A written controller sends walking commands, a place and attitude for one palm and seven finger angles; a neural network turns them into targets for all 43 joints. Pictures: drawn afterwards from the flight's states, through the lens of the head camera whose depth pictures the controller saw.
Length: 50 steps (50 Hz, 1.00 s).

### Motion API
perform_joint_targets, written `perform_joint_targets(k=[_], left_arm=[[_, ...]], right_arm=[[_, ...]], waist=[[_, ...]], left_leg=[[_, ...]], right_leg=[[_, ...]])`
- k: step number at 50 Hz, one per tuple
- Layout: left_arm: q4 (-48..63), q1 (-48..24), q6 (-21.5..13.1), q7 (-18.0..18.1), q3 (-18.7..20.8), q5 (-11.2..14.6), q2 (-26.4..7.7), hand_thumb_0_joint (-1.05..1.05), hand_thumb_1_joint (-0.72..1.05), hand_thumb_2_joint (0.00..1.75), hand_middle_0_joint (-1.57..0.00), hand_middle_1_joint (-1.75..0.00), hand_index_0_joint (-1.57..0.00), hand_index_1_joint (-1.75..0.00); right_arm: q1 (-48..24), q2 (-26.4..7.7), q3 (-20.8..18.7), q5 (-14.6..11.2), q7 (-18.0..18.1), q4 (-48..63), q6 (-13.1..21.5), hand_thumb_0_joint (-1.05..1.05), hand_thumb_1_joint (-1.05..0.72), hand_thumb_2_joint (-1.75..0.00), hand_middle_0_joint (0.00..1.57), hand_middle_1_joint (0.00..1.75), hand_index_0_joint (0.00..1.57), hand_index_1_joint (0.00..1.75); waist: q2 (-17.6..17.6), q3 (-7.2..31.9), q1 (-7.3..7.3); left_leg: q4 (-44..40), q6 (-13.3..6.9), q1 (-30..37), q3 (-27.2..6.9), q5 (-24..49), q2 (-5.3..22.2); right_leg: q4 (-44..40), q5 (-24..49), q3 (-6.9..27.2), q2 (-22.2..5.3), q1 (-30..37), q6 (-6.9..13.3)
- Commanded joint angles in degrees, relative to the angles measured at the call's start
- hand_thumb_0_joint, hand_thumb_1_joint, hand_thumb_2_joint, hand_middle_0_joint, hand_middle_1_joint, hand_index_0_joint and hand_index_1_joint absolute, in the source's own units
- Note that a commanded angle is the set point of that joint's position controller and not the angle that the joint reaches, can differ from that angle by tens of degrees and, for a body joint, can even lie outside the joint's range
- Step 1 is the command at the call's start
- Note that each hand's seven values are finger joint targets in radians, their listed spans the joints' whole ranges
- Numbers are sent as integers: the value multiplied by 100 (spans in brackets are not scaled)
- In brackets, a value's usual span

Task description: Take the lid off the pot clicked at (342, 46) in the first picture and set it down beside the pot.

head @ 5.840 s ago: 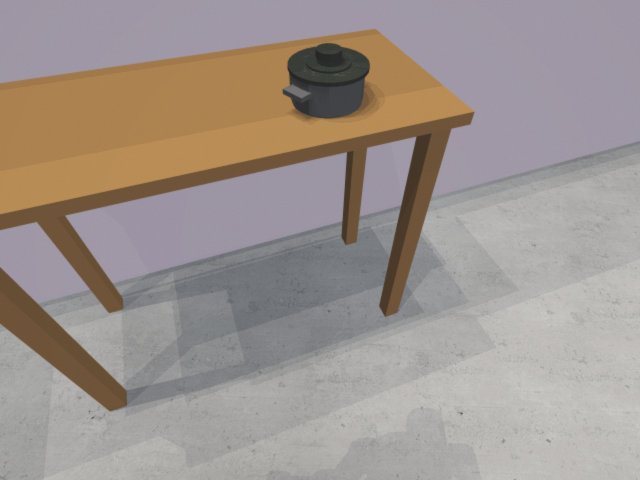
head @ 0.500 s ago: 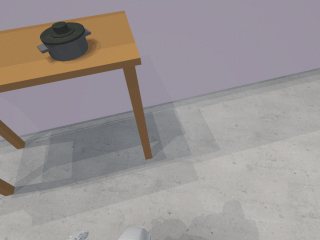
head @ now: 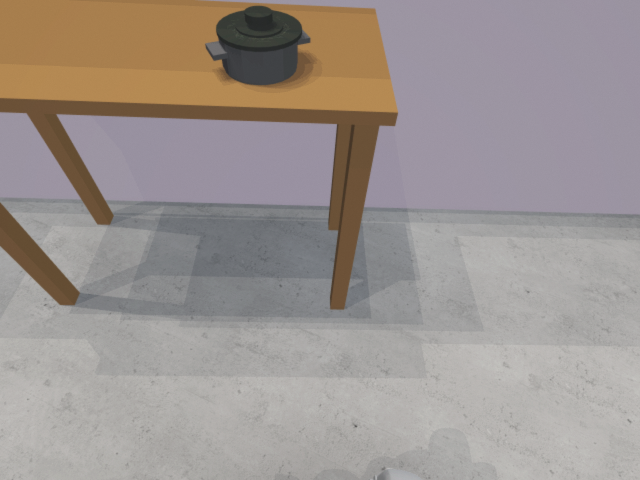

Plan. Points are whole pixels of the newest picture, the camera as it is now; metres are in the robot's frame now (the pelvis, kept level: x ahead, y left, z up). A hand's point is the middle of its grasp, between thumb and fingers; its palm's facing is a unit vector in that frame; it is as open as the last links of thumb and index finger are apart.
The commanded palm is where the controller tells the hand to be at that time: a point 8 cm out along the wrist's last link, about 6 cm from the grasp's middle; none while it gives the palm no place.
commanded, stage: take the last steps up to it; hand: left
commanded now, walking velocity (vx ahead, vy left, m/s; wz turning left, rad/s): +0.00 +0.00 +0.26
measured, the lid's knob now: (258, 15) +0.86 +0.19 +0.15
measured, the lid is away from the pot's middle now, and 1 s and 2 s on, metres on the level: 0.00 0.00 0.00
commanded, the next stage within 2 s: come to a stop and stand still in 1.18 s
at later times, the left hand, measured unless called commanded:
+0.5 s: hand out of the picture -0.02 +0.13 -0.16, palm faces +0.20 -0.96 -0.18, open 7.4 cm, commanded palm none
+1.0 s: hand (191, 362) +0.30 +0.23 -0.16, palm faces +0.10 -0.97 -0.20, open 7.4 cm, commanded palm none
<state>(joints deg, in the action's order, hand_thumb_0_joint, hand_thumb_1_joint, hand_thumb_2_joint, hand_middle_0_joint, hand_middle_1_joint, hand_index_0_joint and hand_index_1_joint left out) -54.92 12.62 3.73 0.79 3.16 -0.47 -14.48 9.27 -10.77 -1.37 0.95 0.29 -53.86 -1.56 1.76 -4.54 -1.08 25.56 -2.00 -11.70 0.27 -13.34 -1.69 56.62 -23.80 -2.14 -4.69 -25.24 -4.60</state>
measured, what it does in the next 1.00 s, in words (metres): walks ahead: right foot, then left foot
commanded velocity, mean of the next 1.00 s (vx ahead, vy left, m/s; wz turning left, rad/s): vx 0.28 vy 0.00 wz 0.04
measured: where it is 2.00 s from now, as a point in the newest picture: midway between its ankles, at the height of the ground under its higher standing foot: (320, 428)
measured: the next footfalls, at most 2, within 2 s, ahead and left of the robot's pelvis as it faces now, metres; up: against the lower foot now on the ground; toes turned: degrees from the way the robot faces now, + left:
right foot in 0.16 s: +0.04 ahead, -0.12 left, +0.00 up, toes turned -1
left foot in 0.64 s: +0.15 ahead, +0.15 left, +0.00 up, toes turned +13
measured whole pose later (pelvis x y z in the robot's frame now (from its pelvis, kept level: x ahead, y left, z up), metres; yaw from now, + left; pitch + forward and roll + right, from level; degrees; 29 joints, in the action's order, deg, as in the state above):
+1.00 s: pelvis +0.22 +0.03 +0.00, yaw +5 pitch +0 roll +2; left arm -56.5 8.4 -0.4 -1.6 3.5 -1.2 -11.2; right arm 19.8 -9.1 -2.3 1.7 0.7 -62.9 3.3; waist 1.4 -2.5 1.1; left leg 19.3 0.3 0.0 8.5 -18.9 0.1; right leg 41.5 -12.5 -5.3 -6.4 -29.5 0.0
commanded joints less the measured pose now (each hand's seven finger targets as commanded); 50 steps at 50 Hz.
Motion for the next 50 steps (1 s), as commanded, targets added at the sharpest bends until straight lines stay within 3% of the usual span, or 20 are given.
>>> perform_joint_targets(k=[1,4,6,7,8,9,10,12,14,22,27,30,31,32,33,36,39,44,46,50], left_arm=[[466,-145,-154,37,47,0,-284,0,90,90,-20,-30,-20,-30],[364,131,-225,55,34,13,-226,0,90,90,-20,-30,-20,-30],[158,638,-335,47,37,-12,-230,0,90,90,-20,-30,-20,-30],[84,831,-413,59,90,-91,-520,0,90,90,-20,-30,-20,-30],[116,953,-450,79,198,-154,-1067,0,90,90,-20,-30,-20,-30],[182,1047,-448,85,213,-74,-1015,0,90,90,-20,-30,-20,-30],[186,796,-485,92,203,-68,-876,0,90,90,-20,-30,-20,-30],[256,362,-598,58,119,-63,-495,0,90,90,-20,-30,-20,-30],[198,487,-683,44,101,-62,-339,0,90,90,-20,-30,-20,-30],[-435,1495,-807,12,73,-107,-252,0,90,90,-20,-30,-20,-30],[-676,1597,-764,5,87,-129,-288,0,90,90,-20,-30,-20,-30],[-734,1379,-710,-4,116,-80,-277,0,90,90,-20,-30,-20,-30],[-732,1416,-703,-23,73,-65,-73,0,90,90,-20,-30,-20,-30],[-606,1512,-700,-66,13,-22,248,0,90,90,-20,-30,-20,-30],[-326,1051,-713,-63,-34,-54,243,0,90,90,-20,-30,-20,-30],[-370,484,-655,-119,51,-79,200,0,90,90,-20,-30,-20,-30],[-451,819,-532,-168,37,-107,388,0,90,90,-20,-30,-20,-30],[-136,221,-475,-241,46,-88,262,0,90,90,-20,-30,-20,-30],[50,-183,-478,-261,53,-80,201,0,90,90,-20,-30,-20,-30],[164,-314,-527,-279,87,-85,92,0,90,90,-20,-30,-20,-30]], right_arm=[[289,-1167,-330,29,98,217,66,0,-90,-90,20,30,20,30],[160,-1123,-344,29,91,174,49,0,-90,-90,20,30,20,30],[130,-975,-302,-13,77,112,65,0,-90,-90,20,30,20,30],[226,-645,-265,-54,49,114,74,0,-90,-90,20,30,20,30],[241,-311,-193,-67,2,282,68,0,-90,-90,20,30,20,30],[-55,-735,-301,41,-24,324,14,0,-90,-90,20,30,20,30],[-89,-737,-334,59,-67,271,13,0,-90,-90,20,30,20,30],[331,-641,-367,82,-149,-20,33,0,-90,-90,20,30,20,30],[573,-471,-354,86,-183,-155,56,0,-90,-90,20,30,20,30],[-69,-259,-295,53,-200,-62,198,0,-90,-90,20,30,20,30],[-332,-99,-196,20,-219,4,335,0,-90,-90,20,30,20,30],[531,-198,-199,28,-138,-302,452,0,-90,-90,20,30,20,30],[1232,-506,-268,41,-58,-540,510,0,-90,-90,20,30,20,30],[1974,-1170,-423,96,28,-701,544,0,-90,-90,20,30,20,30],[2427,-1418,-448,37,83,-736,475,0,-90,-90,20,30,20,30],[1425,-621,-252,39,129,-597,529,0,-90,-90,20,30,20,30],[1106,-388,-213,19,140,-513,655,0,-90,-90,20,30,20,30],[1108,-567,-228,9,124,-549,667,0,-90,-90,20,30,20,30],[1156,-654,-262,42,115,-578,638,0,-90,-90,20,30,20,30],[1197,-759,-296,81,108,-678,567,0,-90,-90,20,30,20,30]], waist=[[-932,463,226],[-1019,560,116],[-682,741,-125],[186,688,-189],[1681,357,-245],[1385,-17,-410],[1193,-300,-212],[521,-255,130],[549,-62,140],[568,-221,-205],[696,-207,-262],[403,71,189],[-168,483,466],[-1603,1045,687],[-1571,878,829],[-899,-47,476],[-763,-54,72],[-835,-173,42],[-841,-248,154],[-697,-232,115]], left_leg=[[-724,-828,378,-1384,2083,1509],[-516,-733,168,-1482,2027,1408],[-135,-457,-442,-1314,466,1088],[715,-123,-1252,-845,-831,507],[2028,225,-2333,-129,-1943,-168],[2881,181,-2396,-482,-1923,152],[3415,138,-2483,-548,-1419,263],[3809,203,-2291,-379,-538,423],[3831,269,-2149,-181,-124,482],[2536,362,-2518,175,-16,716],[1305,186,-1642,493,-362,528],[127,99,204,812,55,240],[-188,-44,1438,385,-75,549],[-512,-550,2510,-1575,-173,2050],[-1053,-939,2424,-2431,-35,2653],[-1404,-909,885,-1473,133,2270],[-1550,-763,384,-446,1044,1856],[-1611,-853,570,-59,1285,1715],[-1495,-816,665,-28,1260,1736],[-926,-651,430,35,1325,1697]], right_leg=[[-850,-131,21,82,176,42],[-1766,172,-62,252,802,123],[-3105,930,-82,222,1937,144],[-3892,333,665,-420,2602,312],[-4721,-748,2489,-1791,2676,912],[-5148,-1627,2868,-2076,1777,1222],[-5255,-1866,2813,-1891,1415,1242],[-4993,-958,1670,-1372,1321,1061],[-4885,-237,1014,-1126,1468,995],[-4899,531,790,-1267,2263,1238],[-4562,1158,572,-1262,2056,1291],[-3601,1434,140,-865,1334,1071],[-2382,1670,-119,-579,783,898],[-724,179,-642,51,-432,587],[340,-933,-373,250,-1193,548],[1204,134,127,-339,-1331,550],[625,718,13,-391,-848,400],[-711,1189,-148,-362,-844,366],[-1310,1190,-254,-294,-710,401],[-2034,1257,-513,32,306,543]])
